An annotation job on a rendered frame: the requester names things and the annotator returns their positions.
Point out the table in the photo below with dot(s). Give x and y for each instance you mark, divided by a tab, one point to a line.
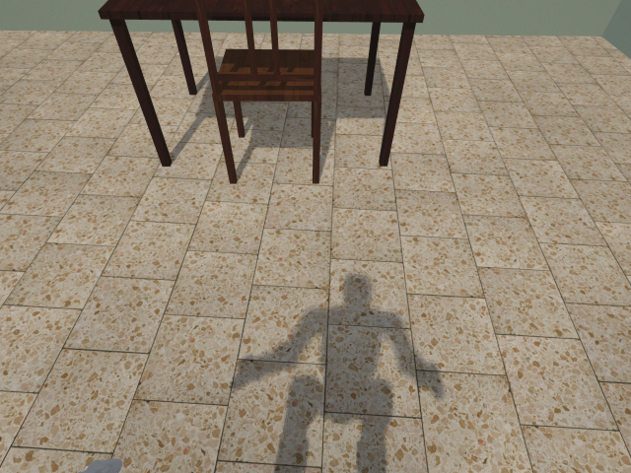
407	12

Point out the chair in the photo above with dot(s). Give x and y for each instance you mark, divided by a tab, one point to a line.
263	75

